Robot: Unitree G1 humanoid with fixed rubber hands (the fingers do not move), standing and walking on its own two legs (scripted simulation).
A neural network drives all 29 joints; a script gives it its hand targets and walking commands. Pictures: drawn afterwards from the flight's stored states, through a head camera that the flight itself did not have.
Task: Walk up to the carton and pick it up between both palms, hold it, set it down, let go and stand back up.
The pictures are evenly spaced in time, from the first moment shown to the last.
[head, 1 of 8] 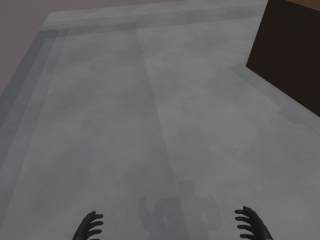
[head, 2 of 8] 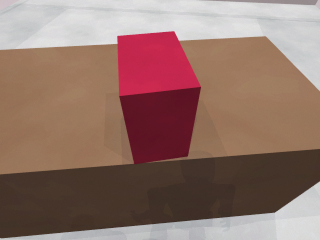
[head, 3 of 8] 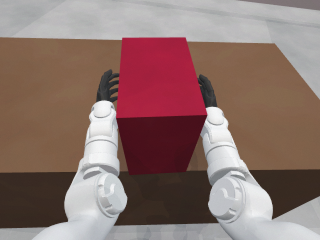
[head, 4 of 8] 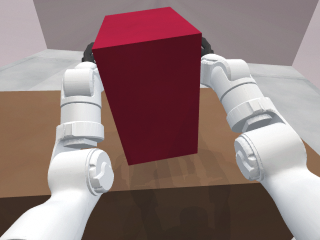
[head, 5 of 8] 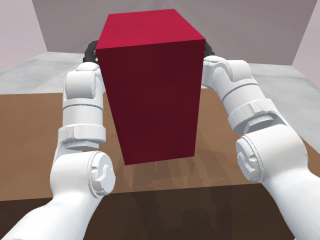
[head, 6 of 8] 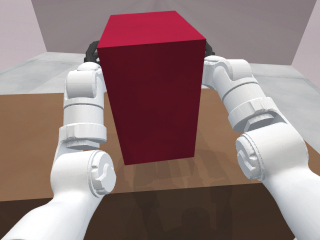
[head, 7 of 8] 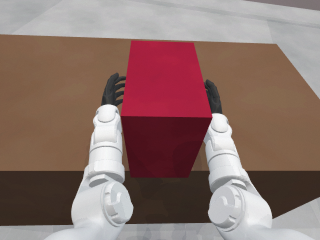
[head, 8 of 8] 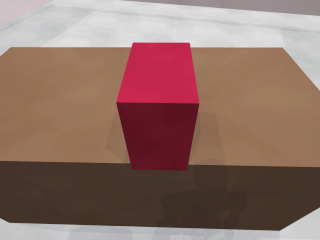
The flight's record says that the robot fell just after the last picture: no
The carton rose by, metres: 0.23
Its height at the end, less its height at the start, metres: +0.00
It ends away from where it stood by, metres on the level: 0.03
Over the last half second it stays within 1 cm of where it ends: yes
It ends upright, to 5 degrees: yes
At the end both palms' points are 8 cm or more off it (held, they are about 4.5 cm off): yes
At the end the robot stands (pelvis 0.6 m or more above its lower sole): yes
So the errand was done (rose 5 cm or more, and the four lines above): yes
